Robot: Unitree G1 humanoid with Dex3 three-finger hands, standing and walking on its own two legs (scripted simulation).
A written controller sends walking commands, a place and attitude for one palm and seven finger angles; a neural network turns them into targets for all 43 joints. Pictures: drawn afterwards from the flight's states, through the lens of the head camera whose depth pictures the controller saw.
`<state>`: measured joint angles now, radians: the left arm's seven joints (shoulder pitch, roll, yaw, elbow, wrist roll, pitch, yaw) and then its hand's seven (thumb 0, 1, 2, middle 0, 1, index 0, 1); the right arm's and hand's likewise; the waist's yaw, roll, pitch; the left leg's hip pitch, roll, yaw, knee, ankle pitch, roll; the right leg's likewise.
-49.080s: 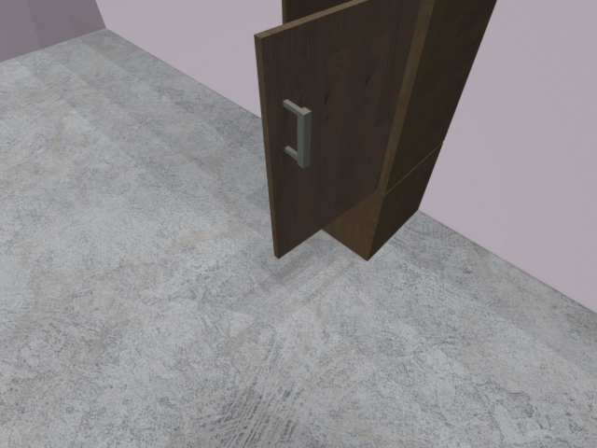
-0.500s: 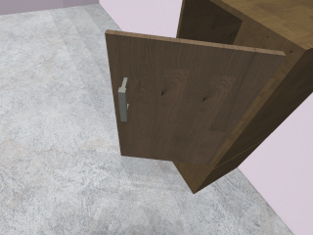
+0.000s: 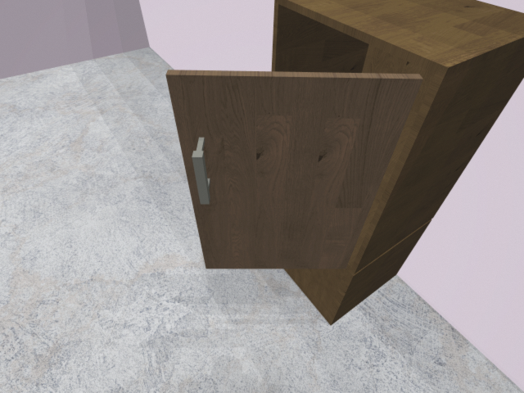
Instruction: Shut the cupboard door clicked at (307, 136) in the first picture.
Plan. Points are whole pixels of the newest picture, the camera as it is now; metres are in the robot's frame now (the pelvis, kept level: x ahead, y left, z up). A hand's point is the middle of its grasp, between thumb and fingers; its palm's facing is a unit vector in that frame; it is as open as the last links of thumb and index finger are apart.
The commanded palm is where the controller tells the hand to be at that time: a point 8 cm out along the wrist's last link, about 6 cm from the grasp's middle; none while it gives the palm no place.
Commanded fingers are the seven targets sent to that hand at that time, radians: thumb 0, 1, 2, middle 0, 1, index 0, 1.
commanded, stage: come to a stop and stand still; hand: left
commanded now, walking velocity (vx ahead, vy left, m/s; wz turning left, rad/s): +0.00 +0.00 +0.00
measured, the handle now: (203, 171) +0.49 +0.13 +0.06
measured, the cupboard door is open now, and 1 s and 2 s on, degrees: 56 56 56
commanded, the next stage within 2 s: look again from close up in 0.32 s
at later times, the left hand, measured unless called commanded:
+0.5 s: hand out of the picture -0.10 +0.16 -0.18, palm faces +0.07 -0.99 -0.16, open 7.4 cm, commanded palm none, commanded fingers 0.00 0.90 0.90 -0.20 -0.30 -0.20 -0.30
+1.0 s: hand out of the picture -0.06 +0.23 -0.19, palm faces +0.03 -0.97 -0.23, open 7.4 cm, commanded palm none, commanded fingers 0.00 0.90 0.90 -0.20 -0.30 -0.20 -0.30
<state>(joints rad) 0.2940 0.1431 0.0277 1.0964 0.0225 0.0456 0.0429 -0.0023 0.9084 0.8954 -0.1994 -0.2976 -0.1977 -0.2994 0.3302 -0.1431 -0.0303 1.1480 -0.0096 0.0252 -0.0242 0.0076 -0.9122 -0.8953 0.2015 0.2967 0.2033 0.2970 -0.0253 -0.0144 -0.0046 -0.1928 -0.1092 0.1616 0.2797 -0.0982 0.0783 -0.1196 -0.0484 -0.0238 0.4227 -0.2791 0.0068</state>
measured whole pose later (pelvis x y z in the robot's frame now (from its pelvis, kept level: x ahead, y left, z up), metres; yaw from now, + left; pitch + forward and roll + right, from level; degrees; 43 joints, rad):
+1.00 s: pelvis -0.05 +0.03 -0.01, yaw +1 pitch -2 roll -2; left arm 0.37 0.24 0.01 1.00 0.04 0.02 0.04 0.00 0.91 0.90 -0.20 -0.30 -0.20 -0.30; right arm 0.20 -0.22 -0.02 0.97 -0.01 0.00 0.00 0.01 -0.91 -0.90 0.20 0.30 0.20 0.30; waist 0.01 -0.02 -0.01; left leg -0.30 -0.08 0.16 0.40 -0.09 0.14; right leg -0.18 -0.02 -0.05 0.51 -0.30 -0.01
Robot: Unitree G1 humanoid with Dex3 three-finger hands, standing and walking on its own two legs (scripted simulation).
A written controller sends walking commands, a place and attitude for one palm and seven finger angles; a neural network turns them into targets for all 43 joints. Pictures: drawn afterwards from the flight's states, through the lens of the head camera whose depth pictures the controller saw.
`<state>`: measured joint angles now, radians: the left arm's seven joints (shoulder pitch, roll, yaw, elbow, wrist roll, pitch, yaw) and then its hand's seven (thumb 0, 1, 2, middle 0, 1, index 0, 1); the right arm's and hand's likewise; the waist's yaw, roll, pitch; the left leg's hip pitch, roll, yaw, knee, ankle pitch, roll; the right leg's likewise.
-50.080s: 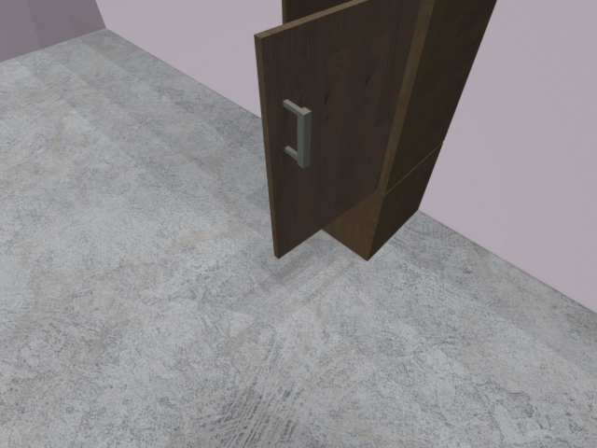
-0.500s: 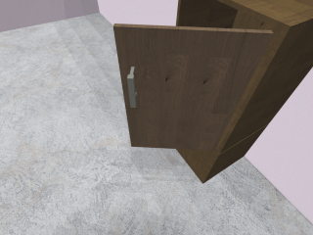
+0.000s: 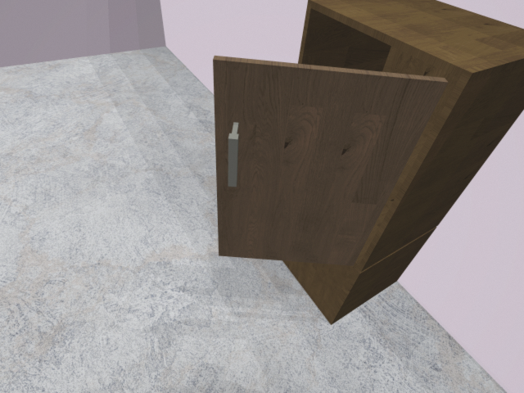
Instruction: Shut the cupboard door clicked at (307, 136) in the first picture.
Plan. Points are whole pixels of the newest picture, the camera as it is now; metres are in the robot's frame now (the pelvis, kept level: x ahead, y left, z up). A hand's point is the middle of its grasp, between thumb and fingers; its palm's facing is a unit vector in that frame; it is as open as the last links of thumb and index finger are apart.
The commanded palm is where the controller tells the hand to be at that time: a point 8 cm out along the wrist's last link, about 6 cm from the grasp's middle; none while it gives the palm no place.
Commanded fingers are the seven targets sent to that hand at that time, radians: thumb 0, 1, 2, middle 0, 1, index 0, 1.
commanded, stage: shuffle to correct the standing spot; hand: left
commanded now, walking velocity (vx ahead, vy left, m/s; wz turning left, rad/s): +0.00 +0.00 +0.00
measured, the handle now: (234, 155) +0.54 +0.10 +0.07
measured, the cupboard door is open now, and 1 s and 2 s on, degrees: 56 56 56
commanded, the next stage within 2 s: come to a stop and stand still in 1.82 s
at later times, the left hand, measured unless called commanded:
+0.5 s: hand out of the picture -0.11 +0.25 -0.21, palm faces +0.12 -0.98 -0.13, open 7.4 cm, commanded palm none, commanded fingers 0.00 0.90 0.90 -0.20 -0.30 -0.20 -0.30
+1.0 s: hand out of the picture +0.02 +0.29 -0.15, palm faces -0.09 -0.98 -0.16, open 7.4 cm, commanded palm none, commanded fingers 0.00 0.90 0.90 -0.20 -0.30 -0.20 -0.30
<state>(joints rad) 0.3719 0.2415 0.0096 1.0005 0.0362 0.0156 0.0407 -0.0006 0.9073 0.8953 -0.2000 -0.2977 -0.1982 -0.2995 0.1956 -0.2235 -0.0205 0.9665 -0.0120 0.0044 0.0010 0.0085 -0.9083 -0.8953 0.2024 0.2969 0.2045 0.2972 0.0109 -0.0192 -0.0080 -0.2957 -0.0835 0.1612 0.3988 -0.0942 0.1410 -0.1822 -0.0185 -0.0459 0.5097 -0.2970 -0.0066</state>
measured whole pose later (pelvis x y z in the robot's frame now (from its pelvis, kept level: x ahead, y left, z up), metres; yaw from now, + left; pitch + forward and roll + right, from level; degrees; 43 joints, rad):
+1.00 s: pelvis -0.11 +0.11 +0.02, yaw +0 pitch +3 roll -3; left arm 0.15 0.24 0.06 0.91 0.04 0.05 -0.03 0.00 0.91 0.90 -0.20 -0.30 -0.19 -0.30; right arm 0.48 -0.08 -0.05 1.04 -0.04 -0.03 -0.03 0.01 -0.90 -0.89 0.21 0.30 0.21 0.30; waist -0.11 -0.02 -0.01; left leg -0.31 0.04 -0.06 0.37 -0.12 0.02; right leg -0.53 -0.04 0.01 0.96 -0.26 0.03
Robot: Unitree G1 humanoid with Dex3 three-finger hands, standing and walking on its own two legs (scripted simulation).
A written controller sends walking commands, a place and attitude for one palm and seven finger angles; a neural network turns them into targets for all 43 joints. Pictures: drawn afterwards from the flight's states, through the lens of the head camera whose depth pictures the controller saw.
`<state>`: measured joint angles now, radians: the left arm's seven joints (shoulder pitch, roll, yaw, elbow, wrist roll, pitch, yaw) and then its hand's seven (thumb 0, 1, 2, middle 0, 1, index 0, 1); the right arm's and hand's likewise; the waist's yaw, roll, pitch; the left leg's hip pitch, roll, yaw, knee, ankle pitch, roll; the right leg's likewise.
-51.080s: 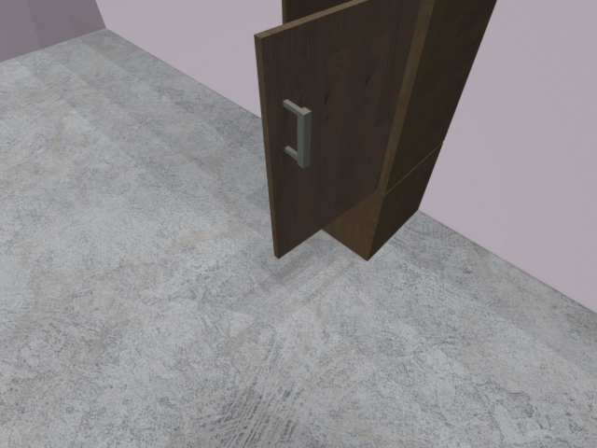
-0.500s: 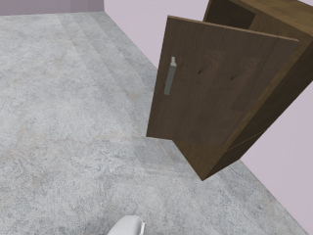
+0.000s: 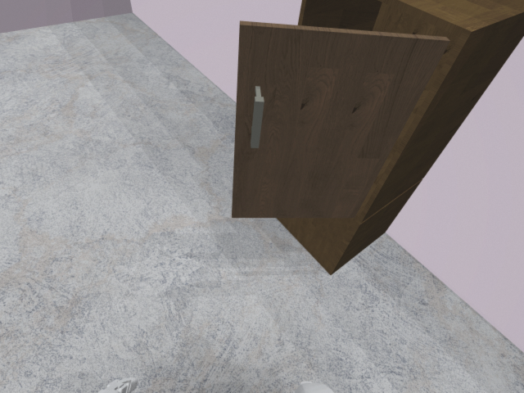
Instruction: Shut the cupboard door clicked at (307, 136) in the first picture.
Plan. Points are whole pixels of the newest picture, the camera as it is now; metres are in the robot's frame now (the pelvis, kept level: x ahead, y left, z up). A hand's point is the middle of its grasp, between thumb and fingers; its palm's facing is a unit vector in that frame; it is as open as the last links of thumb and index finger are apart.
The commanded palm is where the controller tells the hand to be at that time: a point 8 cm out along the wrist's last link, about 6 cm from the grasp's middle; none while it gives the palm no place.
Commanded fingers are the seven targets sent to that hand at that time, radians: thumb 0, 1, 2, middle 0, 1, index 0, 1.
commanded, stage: shuffle to correct the standing spot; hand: left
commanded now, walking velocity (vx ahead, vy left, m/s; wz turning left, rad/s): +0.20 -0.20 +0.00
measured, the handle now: (256, 118) +0.65 -0.01 +0.05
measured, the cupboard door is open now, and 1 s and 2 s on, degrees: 56 56 56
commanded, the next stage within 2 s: come to a stop and stand still in 0.82 s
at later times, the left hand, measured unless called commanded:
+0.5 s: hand out of the picture +0.01 +0.06 -0.19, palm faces +0.12 -0.98 -0.16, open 7.3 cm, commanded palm none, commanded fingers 0.00 0.90 0.90 -0.20 -0.30 -0.20 -0.30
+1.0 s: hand (251, 380) +0.19 +0.00 -0.19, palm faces +0.09 -0.97 -0.22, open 7.3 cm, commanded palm none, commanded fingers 0.00 0.90 0.90 -0.20 -0.30 -0.20 -0.30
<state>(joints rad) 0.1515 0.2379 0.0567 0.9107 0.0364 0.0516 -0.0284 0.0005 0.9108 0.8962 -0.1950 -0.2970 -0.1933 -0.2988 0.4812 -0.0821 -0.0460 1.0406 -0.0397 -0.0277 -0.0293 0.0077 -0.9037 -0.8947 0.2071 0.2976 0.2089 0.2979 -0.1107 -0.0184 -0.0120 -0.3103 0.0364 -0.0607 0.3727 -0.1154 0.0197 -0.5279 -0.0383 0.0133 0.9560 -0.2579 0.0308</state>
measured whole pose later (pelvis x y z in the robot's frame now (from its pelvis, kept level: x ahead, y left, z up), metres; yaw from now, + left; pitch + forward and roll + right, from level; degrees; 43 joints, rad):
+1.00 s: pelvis +0.18 -0.19 -0.02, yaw +3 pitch +0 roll -2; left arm 0.29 0.16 0.05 1.00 0.04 -0.01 0.01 0.00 0.92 0.90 -0.20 -0.30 -0.20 -0.30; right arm 0.22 -0.22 -0.08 1.04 -0.02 0.03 -0.01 0.01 -0.92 -0.90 0.20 0.30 0.20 0.30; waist 0.00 0.04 0.06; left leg -0.47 0.08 0.08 1.07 -0.46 -0.01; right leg -0.26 -0.06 -0.13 0.55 -0.28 0.01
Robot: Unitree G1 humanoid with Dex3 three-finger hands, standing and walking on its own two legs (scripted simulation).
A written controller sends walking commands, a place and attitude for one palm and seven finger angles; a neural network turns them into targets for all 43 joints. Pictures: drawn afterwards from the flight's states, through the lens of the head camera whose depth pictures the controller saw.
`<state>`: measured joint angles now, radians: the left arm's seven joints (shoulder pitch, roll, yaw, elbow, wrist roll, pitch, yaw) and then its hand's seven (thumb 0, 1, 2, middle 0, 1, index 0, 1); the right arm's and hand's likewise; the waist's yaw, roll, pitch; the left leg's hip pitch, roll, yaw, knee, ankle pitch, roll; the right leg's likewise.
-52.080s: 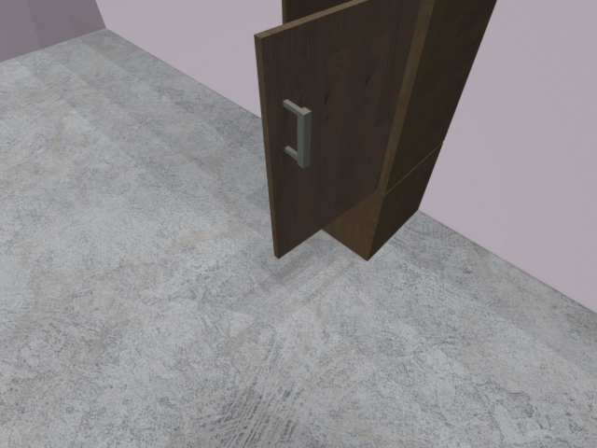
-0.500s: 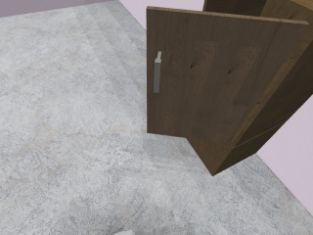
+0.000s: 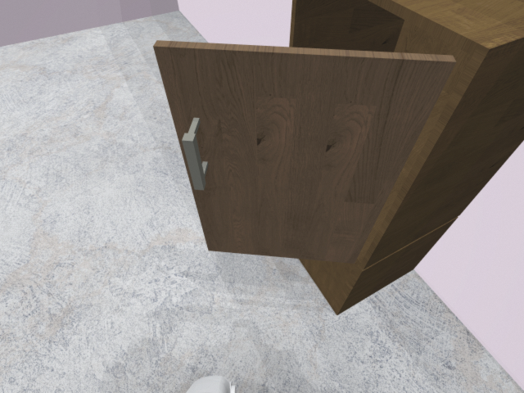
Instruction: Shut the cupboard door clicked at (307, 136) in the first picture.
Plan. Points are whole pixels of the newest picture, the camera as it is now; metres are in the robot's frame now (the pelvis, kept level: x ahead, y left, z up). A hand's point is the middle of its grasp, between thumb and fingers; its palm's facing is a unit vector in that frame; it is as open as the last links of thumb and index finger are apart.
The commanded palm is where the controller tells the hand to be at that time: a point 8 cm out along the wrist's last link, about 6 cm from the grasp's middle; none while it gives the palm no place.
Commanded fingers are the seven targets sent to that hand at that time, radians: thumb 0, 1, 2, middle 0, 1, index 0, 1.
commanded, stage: come to a stop and stand still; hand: left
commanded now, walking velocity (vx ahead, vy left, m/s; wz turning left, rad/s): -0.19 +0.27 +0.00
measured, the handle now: (197, 155) +0.48 +0.15 +0.07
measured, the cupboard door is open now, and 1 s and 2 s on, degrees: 56 56 56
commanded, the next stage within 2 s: look again from close up in 1.96 s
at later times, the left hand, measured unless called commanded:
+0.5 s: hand out of the picture +0.06 +0.18 -0.16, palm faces +0.00 -0.95 -0.31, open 7.4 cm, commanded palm none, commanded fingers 0.00 0.90 0.90 -0.20 -0.30 -0.20 -0.30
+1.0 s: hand out of the picture -0.05 +0.19 -0.17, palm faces +0.03 -0.98 -0.21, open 7.4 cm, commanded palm none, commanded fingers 0.00 0.90 0.90 -0.20 -0.30 -0.20 -0.30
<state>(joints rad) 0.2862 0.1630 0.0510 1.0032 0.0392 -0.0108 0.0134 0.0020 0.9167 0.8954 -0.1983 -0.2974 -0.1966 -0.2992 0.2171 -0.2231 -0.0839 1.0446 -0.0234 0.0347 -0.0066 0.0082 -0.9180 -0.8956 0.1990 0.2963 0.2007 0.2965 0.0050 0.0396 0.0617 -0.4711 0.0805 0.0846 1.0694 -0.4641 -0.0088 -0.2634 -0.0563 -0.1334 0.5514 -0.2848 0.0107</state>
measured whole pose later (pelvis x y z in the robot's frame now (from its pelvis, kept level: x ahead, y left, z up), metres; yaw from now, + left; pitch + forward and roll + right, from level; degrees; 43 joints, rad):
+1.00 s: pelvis -0.08 -0.01 +0.00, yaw +1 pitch -3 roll -2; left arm 0.33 0.23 0.02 0.94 0.03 0.02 0.02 0.00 0.90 0.89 -0.20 -0.30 -0.20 -0.30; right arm 0.28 -0.20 -0.02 0.97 -0.02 0.02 0.01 0.01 -0.91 -0.90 0.20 0.30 0.20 0.30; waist -0.01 -0.02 0.00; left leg -0.32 -0.01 0.05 0.53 -0.19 0.07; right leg -0.24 -0.01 -0.08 0.49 -0.24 0.00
